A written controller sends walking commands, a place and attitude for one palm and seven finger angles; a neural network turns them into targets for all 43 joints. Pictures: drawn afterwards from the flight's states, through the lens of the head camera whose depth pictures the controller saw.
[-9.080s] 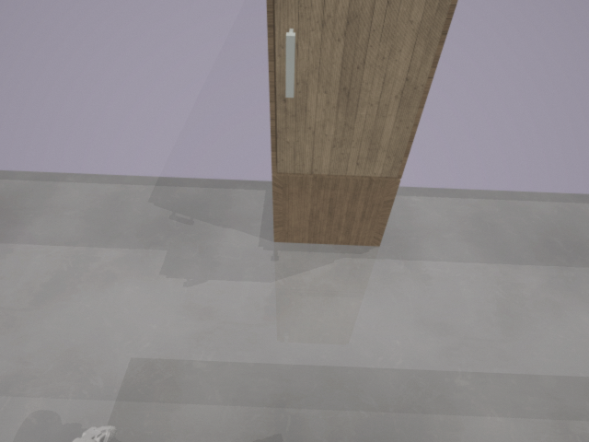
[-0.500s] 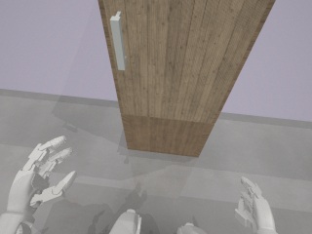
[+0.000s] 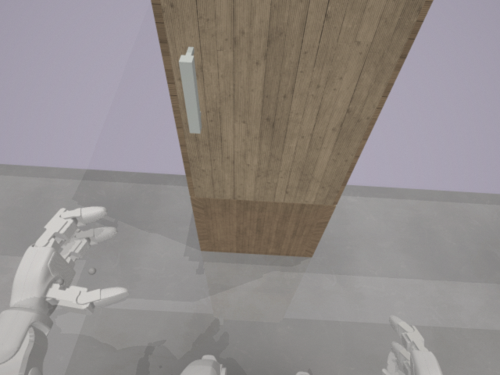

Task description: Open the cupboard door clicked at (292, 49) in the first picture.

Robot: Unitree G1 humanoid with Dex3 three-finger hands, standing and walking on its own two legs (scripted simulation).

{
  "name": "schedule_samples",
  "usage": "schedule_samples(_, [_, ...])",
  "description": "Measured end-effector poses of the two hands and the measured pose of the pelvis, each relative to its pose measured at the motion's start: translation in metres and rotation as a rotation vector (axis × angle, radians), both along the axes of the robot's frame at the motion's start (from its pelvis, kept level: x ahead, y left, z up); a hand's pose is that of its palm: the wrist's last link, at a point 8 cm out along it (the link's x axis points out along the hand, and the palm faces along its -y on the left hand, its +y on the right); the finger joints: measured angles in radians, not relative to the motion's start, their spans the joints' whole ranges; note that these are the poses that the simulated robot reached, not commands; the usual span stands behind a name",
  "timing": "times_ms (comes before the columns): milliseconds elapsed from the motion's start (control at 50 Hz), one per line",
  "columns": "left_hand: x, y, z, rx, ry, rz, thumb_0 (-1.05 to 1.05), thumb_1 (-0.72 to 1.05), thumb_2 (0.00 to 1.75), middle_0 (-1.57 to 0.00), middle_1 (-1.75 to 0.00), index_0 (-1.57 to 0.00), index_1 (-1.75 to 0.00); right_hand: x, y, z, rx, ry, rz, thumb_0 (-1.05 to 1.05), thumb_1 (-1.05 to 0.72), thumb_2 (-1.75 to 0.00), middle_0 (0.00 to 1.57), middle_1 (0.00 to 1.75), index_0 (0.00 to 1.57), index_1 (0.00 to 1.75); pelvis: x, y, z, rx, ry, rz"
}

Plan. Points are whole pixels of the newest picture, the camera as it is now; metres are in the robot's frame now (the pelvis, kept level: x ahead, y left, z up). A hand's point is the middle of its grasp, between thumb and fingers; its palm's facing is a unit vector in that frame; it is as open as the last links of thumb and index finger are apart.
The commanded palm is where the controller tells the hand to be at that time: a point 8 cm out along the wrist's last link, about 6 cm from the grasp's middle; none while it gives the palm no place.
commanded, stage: raise the hand with hooked fingers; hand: left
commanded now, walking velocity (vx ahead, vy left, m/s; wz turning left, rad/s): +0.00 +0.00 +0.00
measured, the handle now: (193, 92) +0.61 +0.16 +0.10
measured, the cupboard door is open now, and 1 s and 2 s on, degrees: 0 0 0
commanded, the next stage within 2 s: move the hooked fingers beside the handle in 1.06 s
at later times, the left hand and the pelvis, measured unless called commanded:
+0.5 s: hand (59, 222) +0.29 +0.28 +0.11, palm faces +0.04 -1.00 -0.03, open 14.0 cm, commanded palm +0.26 +0.33 +0.12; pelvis +0.01 +0.01 +0.02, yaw +1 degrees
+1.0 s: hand (75, 213) +0.30 +0.26 +0.12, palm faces +0.03 -1.00 -0.02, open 14.0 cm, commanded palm +0.27 +0.31 +0.12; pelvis +0.01 -0.01 +0.02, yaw +0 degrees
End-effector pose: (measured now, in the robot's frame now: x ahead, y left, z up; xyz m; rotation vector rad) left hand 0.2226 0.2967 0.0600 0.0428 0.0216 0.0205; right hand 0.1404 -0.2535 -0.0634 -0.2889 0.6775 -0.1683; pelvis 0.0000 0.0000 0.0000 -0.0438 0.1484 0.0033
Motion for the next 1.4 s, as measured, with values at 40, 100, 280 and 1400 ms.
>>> schedule_samples(40, [0.004, 0.004, 0.004, 0.001, -0.006, 0.004, 0.0, -0.16, 0.45, -0.28, -0.98, -0.27, -0.98, 0.006, 0.006, 0.005, 0.004, -0.018, 0.011, 0.01, -0.9, -0.9, 0.2, 0.3, 0.2, 0.3, 0.001, 0.003, 0.002, -0.002, -0.007, 0.002])
schedule_samples(100, [0.01, 0.011, 0.012, 0.001, -0.012, 0.007, 0.0, -0.23, 0.42, -0.28, -1.03, -0.28, -1.03, 0.016, 0.017, 0.011, 0.015, -0.043, 0.029, 0.01, -0.9, -0.9, 0.2, 0.3, 0.2, 0.3, 0.002, 0.006, 0.005, -0.004, -0.018, 0.004])
schedule_samples(280, [0.024, 0.028, 0.031, -0.005, -0.004, 0.019, -0.01, -0.42, 0.34, -0.3, -1.15, -0.29, -1.15, 0.034, 0.039, 0.02, 0.046, -0.069, 0.077, 0.01, -0.9, -0.9, 0.21, 0.3, 0.2, 0.3, 0.007, 0.012, 0.014, -0.006, -0.043, 0.01])
schedule_samples(1400, [0.082, 0.018, 0.054, -0.052, -0.006, 0.012, -0.01, -0.5, 0.3, -0.3, -1.2, -0.3, -1.2, 0.006, -0.009, 0.011, 0.011, 0.042, 0.007, 0.01, -0.9, -0.9, 0.21, 0.3, 0.2, 0.3, 0.002, -0.016, 0.02, 0.013, -0.055, 0.01])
